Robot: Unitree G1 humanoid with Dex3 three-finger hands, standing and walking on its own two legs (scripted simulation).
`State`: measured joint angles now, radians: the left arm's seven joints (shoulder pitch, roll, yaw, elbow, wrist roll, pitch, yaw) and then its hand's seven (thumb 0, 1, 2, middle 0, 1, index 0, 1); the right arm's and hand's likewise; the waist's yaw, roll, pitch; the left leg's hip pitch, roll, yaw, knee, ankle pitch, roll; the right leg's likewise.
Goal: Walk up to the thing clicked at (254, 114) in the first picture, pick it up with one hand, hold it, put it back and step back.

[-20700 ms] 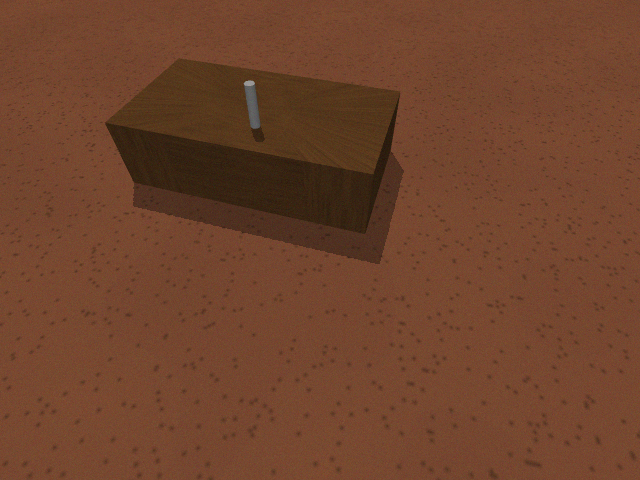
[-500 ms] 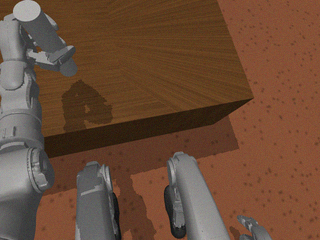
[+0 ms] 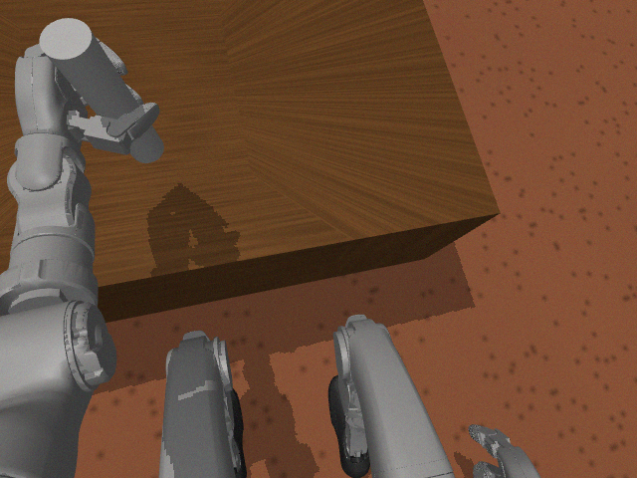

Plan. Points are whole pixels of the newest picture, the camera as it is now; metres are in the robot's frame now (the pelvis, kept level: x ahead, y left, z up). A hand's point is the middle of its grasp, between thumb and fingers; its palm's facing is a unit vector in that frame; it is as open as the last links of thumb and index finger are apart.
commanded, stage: settle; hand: left
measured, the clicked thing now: (115, 105) +0.53 +0.18 +0.03
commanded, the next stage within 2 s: lift in 0.04 s
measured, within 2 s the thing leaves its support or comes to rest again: neither
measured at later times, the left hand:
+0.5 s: hand (101, 89) +0.52 +0.18 +0.06, palm faces +0.02 -1.00 -0.02, open 7.5 cm
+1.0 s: hand (0, 87) +0.44 +0.19 +0.18, palm faces +0.05 -1.00 -0.01, open 7.5 cm
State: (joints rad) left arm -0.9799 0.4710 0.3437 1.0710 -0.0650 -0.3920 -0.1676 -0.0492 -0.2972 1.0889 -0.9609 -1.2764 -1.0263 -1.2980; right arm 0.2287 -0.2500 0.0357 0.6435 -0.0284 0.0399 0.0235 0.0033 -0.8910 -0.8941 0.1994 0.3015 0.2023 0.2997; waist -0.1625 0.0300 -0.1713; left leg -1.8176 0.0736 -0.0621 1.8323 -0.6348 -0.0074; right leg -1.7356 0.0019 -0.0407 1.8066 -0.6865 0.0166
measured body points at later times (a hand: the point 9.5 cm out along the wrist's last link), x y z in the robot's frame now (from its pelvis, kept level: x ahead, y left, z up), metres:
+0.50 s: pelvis +0.01 +0.00 +0.03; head +0.19 +0.03 +0.44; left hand +0.51 +0.23 +0.07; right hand +0.07 -0.26 -0.09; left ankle +0.07 +0.13 -0.47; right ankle +0.06 -0.13 -0.47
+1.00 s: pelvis +0.02 +0.00 +0.14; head +0.14 +0.02 +0.57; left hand +0.43 +0.25 +0.18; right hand +0.14 -0.25 +0.02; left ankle +0.07 +0.13 -0.47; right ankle +0.06 -0.13 -0.47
